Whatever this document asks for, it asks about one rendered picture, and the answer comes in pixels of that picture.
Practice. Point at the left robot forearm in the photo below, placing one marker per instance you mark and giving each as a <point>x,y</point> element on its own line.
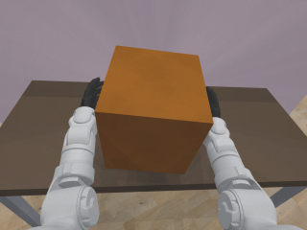
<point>78,151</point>

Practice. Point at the robot left hand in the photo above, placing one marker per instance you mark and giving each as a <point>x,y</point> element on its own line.
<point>90,94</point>

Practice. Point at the robot right upper arm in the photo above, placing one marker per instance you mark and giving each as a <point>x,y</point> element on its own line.
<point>247,209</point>

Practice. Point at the robot left upper arm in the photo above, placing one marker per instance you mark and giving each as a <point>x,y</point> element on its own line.
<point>73,208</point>

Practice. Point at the right robot forearm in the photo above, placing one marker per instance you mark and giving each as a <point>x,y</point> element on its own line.
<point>227,165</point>

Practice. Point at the table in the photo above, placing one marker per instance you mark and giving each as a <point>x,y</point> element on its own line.
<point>271,146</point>

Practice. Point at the robot right hand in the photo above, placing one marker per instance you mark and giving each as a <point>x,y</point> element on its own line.
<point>213,102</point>

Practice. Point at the carton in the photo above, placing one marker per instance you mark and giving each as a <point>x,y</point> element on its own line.
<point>153,111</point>

